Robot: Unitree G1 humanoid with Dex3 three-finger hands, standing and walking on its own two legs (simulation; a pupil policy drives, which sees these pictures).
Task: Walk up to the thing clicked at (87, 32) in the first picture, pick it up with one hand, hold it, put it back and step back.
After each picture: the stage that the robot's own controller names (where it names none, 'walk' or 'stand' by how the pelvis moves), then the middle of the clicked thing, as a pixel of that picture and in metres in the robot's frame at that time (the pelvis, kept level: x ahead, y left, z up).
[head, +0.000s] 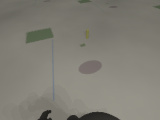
stand; (87, 34) +2.04 +0.17 -0.65
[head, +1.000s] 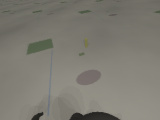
walk; (86, 43) +1.90 +0.30 -0.64
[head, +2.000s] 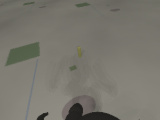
walk; (79, 52) +1.29 +0.34 -0.65
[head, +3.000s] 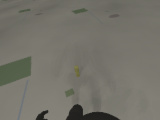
walk; (77, 71) +0.85 +0.30 -0.65
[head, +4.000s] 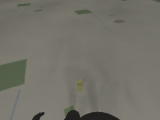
walk; (79, 85) +0.59 +0.16 -0.64
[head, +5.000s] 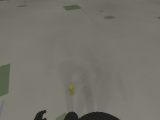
stand; (71, 90) +0.47 +0.22 -0.64
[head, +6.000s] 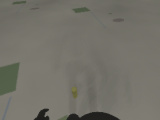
stand; (74, 92) +0.45 +0.20 -0.64
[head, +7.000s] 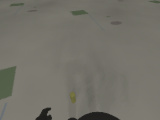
stand; (73, 97) +0.40 +0.20 -0.65
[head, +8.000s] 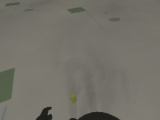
stand; (73, 98) +0.38 +0.20 -0.66
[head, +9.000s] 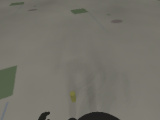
stand; (73, 97) +0.40 +0.21 -0.66
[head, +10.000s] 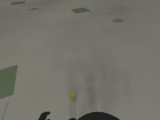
stand; (73, 97) +0.39 +0.20 -0.66
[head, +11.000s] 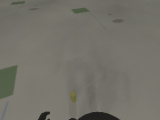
go down; (73, 97) +0.39 +0.20 -0.66
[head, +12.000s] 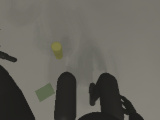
go down; (58, 52) +0.49 +0.22 -0.26
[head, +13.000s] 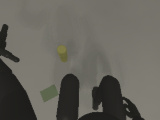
approach; (63, 55) +0.49 +0.21 -0.26
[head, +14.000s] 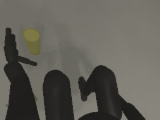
close in; (33, 44) +0.49 +0.26 -0.17
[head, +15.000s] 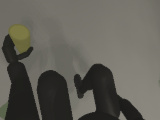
close; (22, 43) +0.48 +0.27 -0.17
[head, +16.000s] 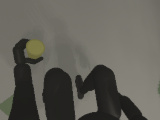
lift; (34, 52) +0.41 +0.25 -0.17
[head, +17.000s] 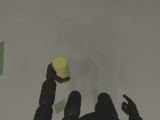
lift; (63, 72) +0.33 +0.18 +0.03
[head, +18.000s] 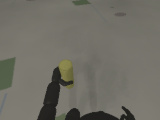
hold; (67, 76) +0.31 +0.16 +0.04
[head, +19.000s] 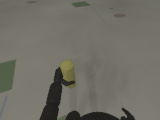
hold; (69, 76) +0.31 +0.15 +0.04
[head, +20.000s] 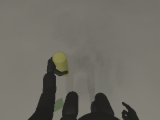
crouch; (62, 66) +0.38 +0.19 -0.02
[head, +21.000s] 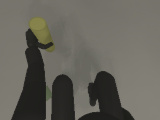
lower; (45, 38) +0.52 +0.22 -0.04
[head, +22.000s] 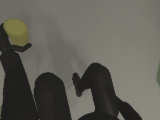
lower; (20, 39) +0.49 +0.26 -0.17
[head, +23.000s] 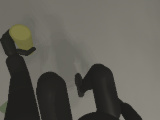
lower; (25, 43) +0.47 +0.26 -0.18
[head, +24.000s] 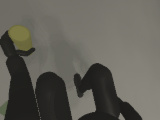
lower; (24, 44) +0.47 +0.26 -0.17
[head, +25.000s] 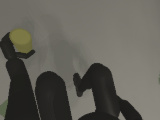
lower; (24, 46) +0.46 +0.25 -0.18
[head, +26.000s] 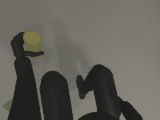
open; (33, 47) +0.46 +0.24 -0.18
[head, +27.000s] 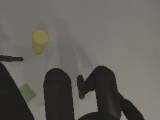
stand; (39, 45) +0.46 +0.24 -0.18
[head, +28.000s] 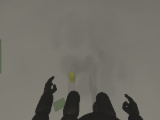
stand; (71, 77) +0.42 +0.18 -0.48
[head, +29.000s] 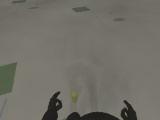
stand; (74, 97) +0.39 +0.17 -0.60
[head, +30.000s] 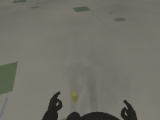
stand; (74, 97) +0.39 +0.17 -0.60
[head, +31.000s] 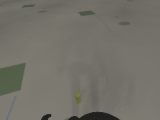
stand; (78, 98) +0.41 +0.16 -0.65
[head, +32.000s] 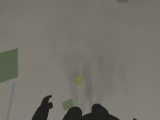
walk; (78, 81) +0.48 +0.11 -0.64
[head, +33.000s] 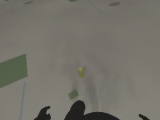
walk; (80, 72) +0.68 +0.21 -0.63
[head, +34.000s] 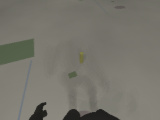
stand; (81, 57) +1.01 +0.20 -0.63
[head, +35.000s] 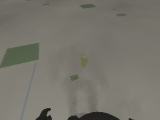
stand; (83, 61) +1.05 +0.15 -0.65
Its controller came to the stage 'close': yes
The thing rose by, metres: 0.70
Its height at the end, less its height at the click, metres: +0.00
